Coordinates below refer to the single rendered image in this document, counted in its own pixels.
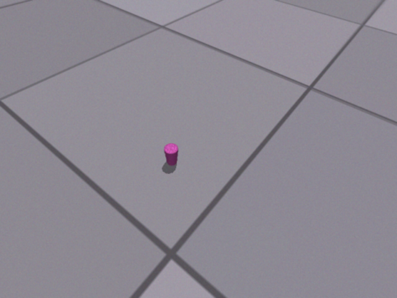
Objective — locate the cup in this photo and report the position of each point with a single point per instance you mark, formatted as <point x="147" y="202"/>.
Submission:
<point x="171" y="151"/>

